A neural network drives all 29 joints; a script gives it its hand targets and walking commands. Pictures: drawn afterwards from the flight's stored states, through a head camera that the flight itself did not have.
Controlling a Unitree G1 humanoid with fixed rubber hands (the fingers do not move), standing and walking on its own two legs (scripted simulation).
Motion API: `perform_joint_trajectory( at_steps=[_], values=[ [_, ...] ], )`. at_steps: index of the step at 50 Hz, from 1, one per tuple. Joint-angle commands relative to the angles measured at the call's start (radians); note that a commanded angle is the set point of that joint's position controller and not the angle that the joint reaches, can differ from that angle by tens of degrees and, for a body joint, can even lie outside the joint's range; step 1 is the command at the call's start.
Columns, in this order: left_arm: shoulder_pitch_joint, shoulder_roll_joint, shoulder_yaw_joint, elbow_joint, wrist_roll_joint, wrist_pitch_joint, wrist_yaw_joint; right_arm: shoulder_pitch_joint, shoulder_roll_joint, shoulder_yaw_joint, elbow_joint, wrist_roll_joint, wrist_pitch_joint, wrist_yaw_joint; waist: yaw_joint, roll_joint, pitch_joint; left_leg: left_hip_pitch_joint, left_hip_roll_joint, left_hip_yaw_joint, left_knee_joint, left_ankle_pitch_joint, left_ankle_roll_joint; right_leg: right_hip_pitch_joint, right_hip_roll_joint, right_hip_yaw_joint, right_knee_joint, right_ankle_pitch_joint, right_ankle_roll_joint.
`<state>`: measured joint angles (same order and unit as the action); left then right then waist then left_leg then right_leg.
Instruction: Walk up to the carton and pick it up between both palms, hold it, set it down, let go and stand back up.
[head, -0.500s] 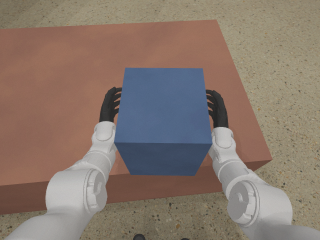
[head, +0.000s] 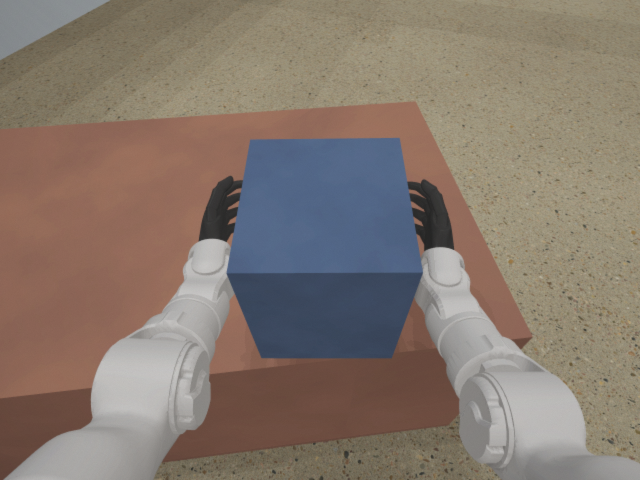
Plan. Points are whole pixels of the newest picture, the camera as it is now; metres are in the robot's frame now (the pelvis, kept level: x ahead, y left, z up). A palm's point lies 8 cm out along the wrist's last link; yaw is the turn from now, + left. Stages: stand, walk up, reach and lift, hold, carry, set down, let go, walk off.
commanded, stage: reach and lift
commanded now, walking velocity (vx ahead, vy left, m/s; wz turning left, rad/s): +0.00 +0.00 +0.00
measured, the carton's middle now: (325, 256) +0.41 +0.01 +0.03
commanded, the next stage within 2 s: hold in 1.90 s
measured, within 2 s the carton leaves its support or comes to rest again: neither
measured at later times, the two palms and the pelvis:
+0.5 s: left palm (209, 214) +0.40 +0.15 +0.13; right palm (453, 228) +0.38 -0.14 +0.12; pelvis -0.01 -0.01 +0.01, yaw +0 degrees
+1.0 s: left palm (197, 215) +0.37 +0.15 +0.17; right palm (462, 236) +0.35 -0.14 +0.14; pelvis -0.01 +0.00 +0.01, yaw +1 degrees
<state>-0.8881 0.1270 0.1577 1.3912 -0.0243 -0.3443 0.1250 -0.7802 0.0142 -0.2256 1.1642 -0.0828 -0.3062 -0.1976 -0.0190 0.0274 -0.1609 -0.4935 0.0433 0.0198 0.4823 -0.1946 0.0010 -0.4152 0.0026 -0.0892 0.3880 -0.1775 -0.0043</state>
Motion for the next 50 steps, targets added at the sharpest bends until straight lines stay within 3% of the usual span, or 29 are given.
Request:
perform_joint_trajectory(
  at_steps=[1,8,14,19,23,29,33,39,41,44,50],
  values=[
    [-0.697,-0.739,-0.179,-0.26,0.108,0.001,-0.195,-0.655,0.689,0.276,-0.144,-0.066,0.048,0.177,-0.014,0.022,-0.484,0.29,-0.037,-0.003,-0.053,0.299,-0.041,0.271,0.029,0.047,-0.023,0.261,-0.006],
    [-0.645,-0.725,-0.102,-0.315,0.177,0.137,-0.202,-0.661,0.634,0.204,-0.168,-0.049,0.132,0.191,0.0,0.03,-0.351,0.369,-0.035,0.01,-0.109,0.248,-0.035,0.288,0.021,0.042,-0.084,0.139,-0.015],
    [-0.601,-0.731,-0.087,-0.442,0.207,0.25,-0.21,-0.666,0.612,0.211,-0.255,-0.028,0.168,0.198,0.011,0.004,-0.355,0.431,-0.04,0.024,-0.132,0.289,-0.034,0.371,0.026,0.037,-0.108,0.182,-0.001],
    [-0.539,-0.71,-0.062,-0.518,0.253,0.366,-0.226,-0.661,0.572,0.199,-0.3,-0.024,0.203,0.196,0.01,-0.02,-0.262,0.458,-0.045,0.035,-0.166,0.223,-0.015,0.384,0.022,0.033,-0.136,0.134,0.01],
    [-0.504,-0.747,-0.133,-0.651,0.237,0.434,-0.234,-0.673,0.56,0.247,-0.404,0.01,0.199,0.186,-0.003,-0.009,-0.318,0.524,-0.048,0.034,-0.146,0.31,-0.03,0.419,0.03,0.023,-0.132,0.209,0.017],
    [-0.343,-0.722,-0.137,-0.741,0.279,0.563,-0.262,-0.592,0.506,0.296,-0.449,0.057,0.241,0.157,-0.016,-0.018,-0.168,0.538,-0.057,0.032,-0.162,0.293,-0.019,0.466,0.025,0.022,-0.145,0.223,0.034],
    [-0.29,-0.752,-0.229,-0.913,0.243,0.628,-0.276,-0.605,0.504,0.388,-0.636,0.126,0.238,0.135,-0.032,-0.007,-0.246,0.587,-0.067,0.018,-0.123,0.439,-0.034,0.514,0.033,0.016,-0.123,0.378,0.047],
    [-0.245,-0.717,-0.254,-1.016,0.265,0.721,-0.284,-0.532,0.464,0.415,-0.676,0.146,0.292,0.129,-0.05,0.006,-0.124,0.584,-0.067,0.014,-0.153,0.32,-0.032,0.463,0.029,-0.001,-0.14,0.251,0.044],
    [-0.241,-0.734,-0.296,-1.104,0.246,0.742,-0.278,-0.541,0.468,0.447,-0.747,0.171,0.292,0.13,-0.049,0.016,-0.178,0.618,-0.063,0.009,-0.139,0.362,-0.036,0.458,0.034,-0.005,-0.134,0.266,0.036],
    [-0.233,-0.742,-0.32,-1.12,0.231,0.769,-0.27,-0.571,0.462,0.459,-0.808,0.185,0.298,0.131,-0.051,0.008,-0.182,0.635,-0.062,0.004,-0.136,0.362,-0.039,0.437,0.04,-0.018,-0.141,0.234,0.036],
    [-0.18,-0.722,-0.292,-1.133,0.254,0.841,-0.281,-0.532,0.426,0.437,-0.795,0.182,0.338,0.129,-0.058,-0.016,-0.116,0.631,-0.051,0.006,-0.169,0.267,-0.027,0.408,0.04,-0.026,-0.159,0.146,0.027]
  ],
)
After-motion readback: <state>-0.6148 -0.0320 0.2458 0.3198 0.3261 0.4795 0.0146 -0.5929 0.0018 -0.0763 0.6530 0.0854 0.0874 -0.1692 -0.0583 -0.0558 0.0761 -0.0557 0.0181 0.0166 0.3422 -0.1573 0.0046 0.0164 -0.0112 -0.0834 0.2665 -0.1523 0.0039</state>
